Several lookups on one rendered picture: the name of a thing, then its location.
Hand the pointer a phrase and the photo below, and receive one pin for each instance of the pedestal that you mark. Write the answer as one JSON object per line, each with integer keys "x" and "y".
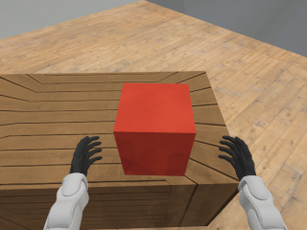
{"x": 43, "y": 117}

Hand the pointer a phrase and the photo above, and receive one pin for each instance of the left robot forearm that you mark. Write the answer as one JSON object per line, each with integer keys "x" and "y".
{"x": 72, "y": 197}

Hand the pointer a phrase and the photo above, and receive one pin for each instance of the right robot hand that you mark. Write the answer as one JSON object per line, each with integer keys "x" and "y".
{"x": 241, "y": 159}

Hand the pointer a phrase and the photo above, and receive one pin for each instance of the left robot hand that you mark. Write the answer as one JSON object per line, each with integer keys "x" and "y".
{"x": 80, "y": 162}

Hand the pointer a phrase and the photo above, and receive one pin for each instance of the carton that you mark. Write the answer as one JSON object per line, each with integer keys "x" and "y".
{"x": 154, "y": 128}

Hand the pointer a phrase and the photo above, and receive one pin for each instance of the right robot forearm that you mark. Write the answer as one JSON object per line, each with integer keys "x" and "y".
{"x": 257, "y": 201}

